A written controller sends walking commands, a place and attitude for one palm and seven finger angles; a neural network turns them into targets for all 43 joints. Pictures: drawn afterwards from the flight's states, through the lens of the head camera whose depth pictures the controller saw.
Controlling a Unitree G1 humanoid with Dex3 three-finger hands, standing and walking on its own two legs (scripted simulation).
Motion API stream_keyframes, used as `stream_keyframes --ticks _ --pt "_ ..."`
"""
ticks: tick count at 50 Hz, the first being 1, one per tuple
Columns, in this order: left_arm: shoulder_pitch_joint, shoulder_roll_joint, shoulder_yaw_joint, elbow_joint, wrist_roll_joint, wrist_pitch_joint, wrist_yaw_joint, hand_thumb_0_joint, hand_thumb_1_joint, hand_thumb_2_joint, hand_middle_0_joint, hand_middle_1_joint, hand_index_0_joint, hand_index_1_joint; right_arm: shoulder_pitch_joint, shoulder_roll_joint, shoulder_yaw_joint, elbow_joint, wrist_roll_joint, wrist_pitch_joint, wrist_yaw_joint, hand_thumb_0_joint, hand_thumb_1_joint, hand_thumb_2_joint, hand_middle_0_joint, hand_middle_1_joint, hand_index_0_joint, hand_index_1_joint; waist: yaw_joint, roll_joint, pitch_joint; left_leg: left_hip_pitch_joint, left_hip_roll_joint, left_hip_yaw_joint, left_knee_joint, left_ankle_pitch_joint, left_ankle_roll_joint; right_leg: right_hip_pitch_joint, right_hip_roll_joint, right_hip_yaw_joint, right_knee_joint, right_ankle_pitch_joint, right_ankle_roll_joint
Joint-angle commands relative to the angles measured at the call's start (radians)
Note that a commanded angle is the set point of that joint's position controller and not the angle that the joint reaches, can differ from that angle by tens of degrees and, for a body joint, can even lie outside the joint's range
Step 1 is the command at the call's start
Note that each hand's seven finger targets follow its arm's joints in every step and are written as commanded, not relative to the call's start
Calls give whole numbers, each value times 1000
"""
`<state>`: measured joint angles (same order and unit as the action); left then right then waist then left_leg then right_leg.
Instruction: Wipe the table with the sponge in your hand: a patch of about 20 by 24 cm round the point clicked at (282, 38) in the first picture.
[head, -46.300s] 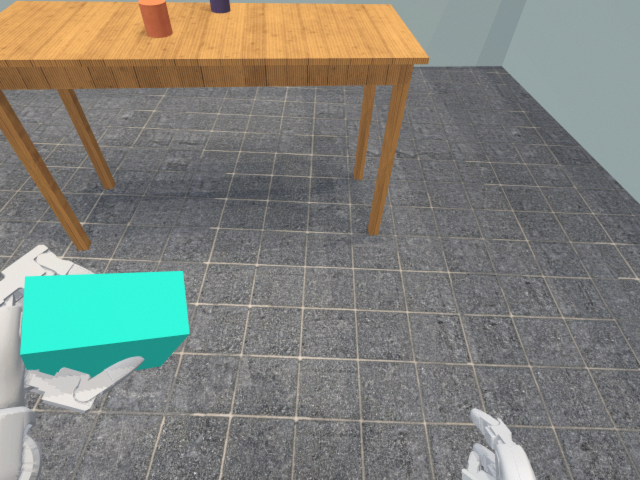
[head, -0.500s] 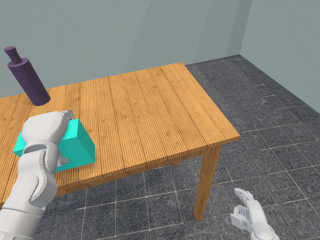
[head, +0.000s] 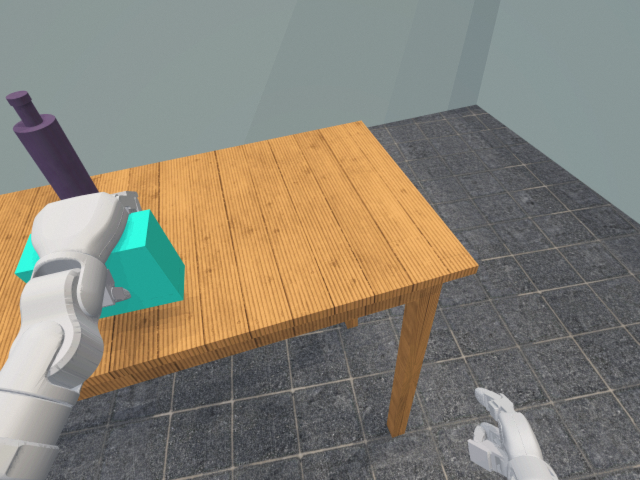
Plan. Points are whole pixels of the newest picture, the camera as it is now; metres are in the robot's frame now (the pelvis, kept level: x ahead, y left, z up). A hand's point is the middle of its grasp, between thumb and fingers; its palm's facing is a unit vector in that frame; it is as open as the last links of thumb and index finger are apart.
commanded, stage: lift the sponge slowly off the table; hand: left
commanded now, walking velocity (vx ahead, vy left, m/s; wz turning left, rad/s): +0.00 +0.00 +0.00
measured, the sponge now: (118, 277) +0.29 +0.32 +0.12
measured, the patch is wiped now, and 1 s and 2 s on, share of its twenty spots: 1.00 1.00 1.00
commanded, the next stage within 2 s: bring the sponge back beside the body in 0.60 s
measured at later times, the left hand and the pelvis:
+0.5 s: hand (102, 229) +0.30 +0.31 +0.19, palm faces +0.14 +0.00 -0.99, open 9.8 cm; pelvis +0.00 +0.00 +0.00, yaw +0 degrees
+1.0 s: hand (96, 246) +0.28 +0.30 +0.19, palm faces +0.16 -0.04 -0.99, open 9.8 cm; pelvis +0.00 +0.00 +0.00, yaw +0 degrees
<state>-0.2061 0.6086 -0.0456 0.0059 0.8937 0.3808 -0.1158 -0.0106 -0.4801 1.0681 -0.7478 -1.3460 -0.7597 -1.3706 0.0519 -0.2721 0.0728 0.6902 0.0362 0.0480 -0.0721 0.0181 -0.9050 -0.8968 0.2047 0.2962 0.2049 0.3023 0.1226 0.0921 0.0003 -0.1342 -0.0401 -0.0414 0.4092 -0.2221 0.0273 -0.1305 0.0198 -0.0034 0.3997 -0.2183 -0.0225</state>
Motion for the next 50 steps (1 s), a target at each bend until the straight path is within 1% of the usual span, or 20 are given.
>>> stream_keyframes --ticks 1,2,5,6,12,14,15,16,20,22,25,26,28,34,35,37,40,42,47,50 --pt "-327 284 179 -165 33 26 34 0 100 1300 -1200 -1600 -1200 -1600 -226 -103 -29 -175 3 -47 1 0 -900 -900 200 300 200 300 18 -43 -240 -20 -8 21 -46 251 5 127 6 12 -28 189 -42" --pt "-309 262 161 -161 20 35 28 0 100 1300 -1200 -1600 -1200 -1600 -224 -99 -29 -176 6 -40 2 0 -900 -900 200 300 200 300 14 -34 -221 -23 -6 19 -58 230 5 119 7 8 -35 167 -39" --pt "-349 331 209 -224 27 45 17 0 100 1300 -1200 -1600 -1200 -1600 -252 -107 -29 -192 6 -40 2 0 -900 -900 200 300 200 300 24 7 -265 -8 -8 13 -50 237 6 126 13 32 -30 175 -46" --pt "-361 281 161 -220 26 47 10 0 100 1300 -1200 -1600 -1200 -1600 -242 -100 -24 -193 5 -45 3 0 -900 -900 200 300 200 300 17 -24 -260 -15 -10 17 -43 254 8 131 4 13 -20 189 -43" --pt "-435 255 109 -186 32 59 -16 0 100 1300 -1200 -1600 -1200 -1600 -230 -97 -20 -179 9 -44 -5 0 -900 -900 200 300 200 300 -6 -17 -219 0 -4 11 -60 217 10 86 9 3 -44 137 -42" --pt "-458 304 141 -213 45 53 -18 0 100 1300 -1200 -1600 -1200 -1600 -233 -104 -26 -182 5 -39 -7 0 -900 -900 200 300 200 300 8 1 -250 6 -7 7 -63 230 7 104 9 6 -41 153 -45" --pt "-493 303 143 -253 52 54 -19 0 100 1300 -1200 -1600 -1200 -1600 -256 -95 -18 -198 10 -44 -2 0 -900 -900 200 300 200 300 13 29 -279 16 -3 -2 -60 243 4 109 15 21 -38 155 -52" --pt "-477 274 124 -239 46 52 -19 0 100 1300 -1200 -1600 -1200 -1600 -239 -90 -17 -193 6 -49 -2 0 -900 -900 200 300 200 300 16 -2 -289 15 -6 8 -47 274 8 124 6 7 -26 179 -49" --pt "-489 302 149 -229 43 74 -23 0 100 1300 -1200 -1600 -1200 -1600 -261 -91 -16 -198 12 -34 8 0 -900 -900 200 300 200 300 19 16 -270 4 -1 0 -61 257 1 113 13 21 -36 172 -52" --pt "-461 274 122 -152 39 92 -27 0 100 1300 -1200 -1600 -1200 -1600 -239 -91 -15 -181 10 -28 8 0 -900 -900 200 300 200 300 12 -29 -240 -14 1 9 -66 240 1 106 7 4 -37 153 -46" --pt "-546 305 128 -204 49 104 -38 0 100 1300 -1200 -1600 -1200 -1600 -265 -94 -14 -201 15 -29 9 0 -900 -900 200 300 200 300 16 12 -281 1 2 4 -65 233 3 104 11 17 -38 147 -50" --pt "-534 286 112 -192 51 106 -44 0 100 1300 -1200 -1600 -1200 -1600 -248 -94 -12 -202 9 -35 9 0 -900 -900 200 300 200 300 22 -15 -306 -1 -5 13 -51 262 7 126 3 7 -23 172 -49" --pt "-477 257 88 -156 46 116 -60 0 100 1300 -1200 -1600 -1200 -1600 -239 -96 -16 -193 13 -20 13 0 -900 -900 200 300 200 300 11 -20 -253 -12 1 9 -62 261 3 107 6 1 -31 183 -45" --pt "-448 311 143 -241 38 97 -74 0 100 1300 -1200 -1600 -1200 -1600 -239 -99 -21 -213 8 -18 15 0 -900 -900 200 300 200 300 25 -34 -306 -1 -1 7 -44 288 10 130 4 9 -10 220 -44" --pt "-450 341 178 -280 42 93 -66 0 100 1300 -1200 -1600 -1200 -1600 -257 -97 -18 -224 11 -23 19 0 -900 -900 200 300 200 300 31 5 -320 5 2 2 -38 297 9 131 11 28 -8 219 -51" --pt "-365 280 152 -260 22 89 -59 0 100 1300 -1200 -1600 -1200 -1600 -237 -85 -17 -217 11 -21 22 0 -900 -900 200 300 200 300 27 -35 -285 -7 1 9 -37 316 9 133 6 6 -1 231 -44" --pt "-357 324 199 -331 19 94 -41 0 100 1300 -1200 -1600 -1200 -1600 -274 -91 -18 -229 11 -19 25 0 -900 -900 200 300 200 300 42 -3 -287 -8 2 4 -35 284 6 122 11 37 -5 209 -51" --pt "-326 301 186 -298 11 102 -31 0 100 1300 -1200 -1600 -1200 -1600 -253 -89 -19 -211 9 -18 24 0 -900 -900 200 300 200 300 31 -37 -264 -19 0 10 -33 291 6 124 6 23 1 217 -46" --pt "-289 270 162 -327 -3 117 -23 0 100 1300 -1200 -1600 -1200 -1600 -260 -87 -18 -210 15 -21 18 0 -900 -900 200 300 200 300 20 -27 -236 -10 0 10 -36 266 8 99 10 19 -8 187 -42" --pt "-310 300 184 -409 2 121 -24 0 100 1300 -1200 -1600 -1200 -1600 -297 -87 -16 -232 15 -27 12 0 -900 -900 200 300 200 300 33 2 -271 8 0 2 -30 256 11 104 15 46 -9 185 -49"
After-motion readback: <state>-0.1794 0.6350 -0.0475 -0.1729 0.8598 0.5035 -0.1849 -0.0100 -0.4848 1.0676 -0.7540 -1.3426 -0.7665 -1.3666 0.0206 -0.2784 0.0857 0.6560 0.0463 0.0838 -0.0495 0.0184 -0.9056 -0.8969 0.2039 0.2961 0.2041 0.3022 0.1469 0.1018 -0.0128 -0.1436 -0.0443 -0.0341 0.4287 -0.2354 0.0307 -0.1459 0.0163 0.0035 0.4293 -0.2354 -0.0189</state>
